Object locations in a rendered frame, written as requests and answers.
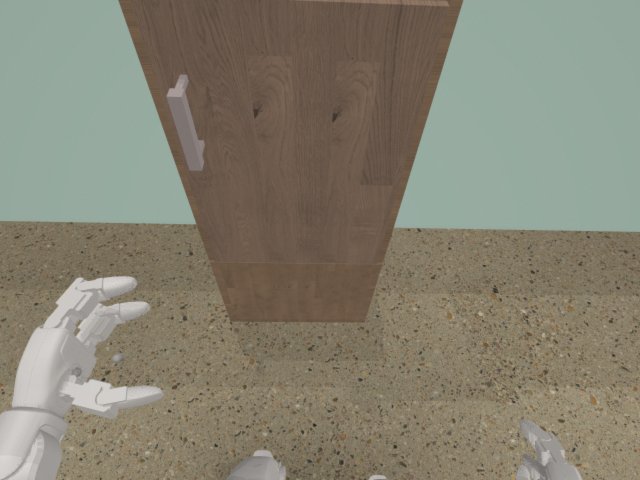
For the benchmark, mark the cupboard door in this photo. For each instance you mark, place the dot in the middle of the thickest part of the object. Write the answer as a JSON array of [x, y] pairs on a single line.
[[307, 109]]

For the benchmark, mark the robot left shin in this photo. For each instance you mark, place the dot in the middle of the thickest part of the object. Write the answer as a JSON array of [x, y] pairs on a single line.
[[263, 453]]

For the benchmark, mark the right robot hand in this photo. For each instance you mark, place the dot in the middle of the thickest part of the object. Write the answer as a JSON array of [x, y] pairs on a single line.
[[549, 452]]

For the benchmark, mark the handle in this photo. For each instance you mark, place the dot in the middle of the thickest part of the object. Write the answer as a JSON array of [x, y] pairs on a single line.
[[178, 103]]

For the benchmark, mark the left robot hand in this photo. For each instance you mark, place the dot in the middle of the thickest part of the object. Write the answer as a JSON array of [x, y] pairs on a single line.
[[44, 377]]

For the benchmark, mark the robot left thigh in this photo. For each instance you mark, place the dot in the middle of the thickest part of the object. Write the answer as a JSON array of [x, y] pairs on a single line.
[[258, 468]]

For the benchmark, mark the left robot forearm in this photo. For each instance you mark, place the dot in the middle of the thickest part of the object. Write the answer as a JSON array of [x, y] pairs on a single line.
[[30, 443]]

